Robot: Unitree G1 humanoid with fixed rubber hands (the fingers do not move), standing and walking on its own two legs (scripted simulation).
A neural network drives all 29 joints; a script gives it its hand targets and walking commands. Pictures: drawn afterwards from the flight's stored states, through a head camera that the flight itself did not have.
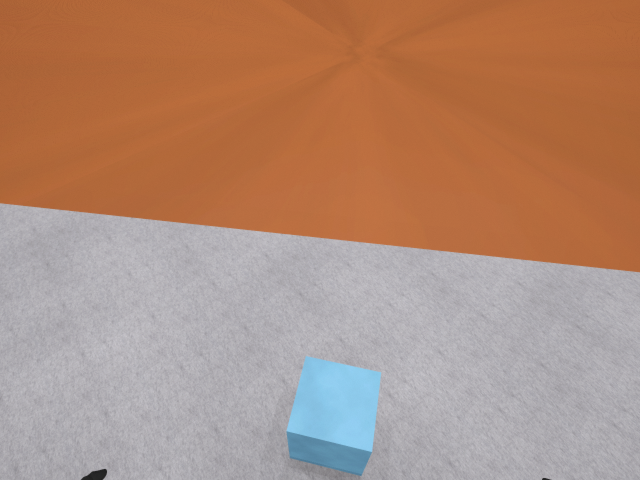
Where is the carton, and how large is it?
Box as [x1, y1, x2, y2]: [286, 356, 380, 475]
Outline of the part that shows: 306,356 286,431 290,457 361,475 372,448 380,372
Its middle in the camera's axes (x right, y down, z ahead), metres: +0.04 +0.49 +1.08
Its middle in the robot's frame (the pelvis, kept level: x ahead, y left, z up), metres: +0.43 -0.04 -0.66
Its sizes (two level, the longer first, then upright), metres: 0.210 0.200 0.250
